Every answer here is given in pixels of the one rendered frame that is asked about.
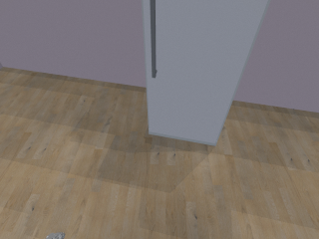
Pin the fridge door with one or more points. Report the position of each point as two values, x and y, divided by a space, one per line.
201 49

